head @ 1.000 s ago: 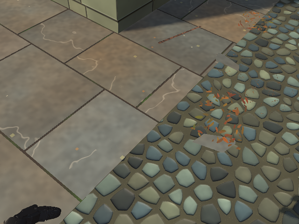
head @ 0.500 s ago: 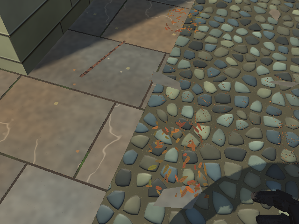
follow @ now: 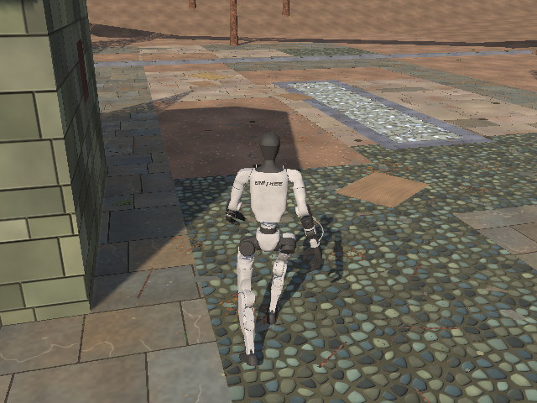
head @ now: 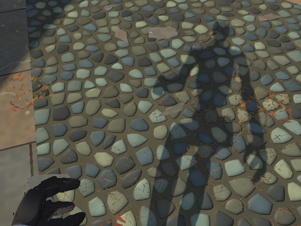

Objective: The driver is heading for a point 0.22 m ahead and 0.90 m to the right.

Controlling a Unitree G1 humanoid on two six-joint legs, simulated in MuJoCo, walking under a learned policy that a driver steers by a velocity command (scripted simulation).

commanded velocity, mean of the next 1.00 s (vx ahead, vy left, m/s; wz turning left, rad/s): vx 0.24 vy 0.00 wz -0.24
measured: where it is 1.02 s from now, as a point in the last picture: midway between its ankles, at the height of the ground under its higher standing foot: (164, 219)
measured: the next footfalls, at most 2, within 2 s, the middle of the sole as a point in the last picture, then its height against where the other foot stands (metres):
right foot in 0.02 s outside the picture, level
left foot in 0.40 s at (139, 199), level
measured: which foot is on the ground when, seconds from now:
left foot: down 0.00-0.00, up 0.02-0.38, down 0.40-1.00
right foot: up 0.00-0.00, down 0.02-0.40, up 0.42-0.76, down 0.78-1.00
